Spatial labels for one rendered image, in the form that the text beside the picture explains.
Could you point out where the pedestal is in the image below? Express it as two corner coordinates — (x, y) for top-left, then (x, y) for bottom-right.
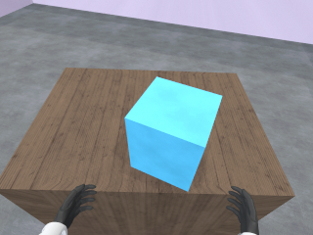
(0, 68), (295, 235)

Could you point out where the left robot hand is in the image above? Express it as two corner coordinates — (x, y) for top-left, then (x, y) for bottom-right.
(53, 184), (97, 229)

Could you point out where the right robot hand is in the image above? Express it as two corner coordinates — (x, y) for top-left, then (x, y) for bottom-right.
(226, 186), (259, 235)

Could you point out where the robot left forearm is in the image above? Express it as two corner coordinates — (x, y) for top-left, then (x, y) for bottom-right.
(39, 221), (67, 235)

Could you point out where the carton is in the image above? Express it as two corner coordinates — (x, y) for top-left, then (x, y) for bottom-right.
(124, 76), (222, 192)

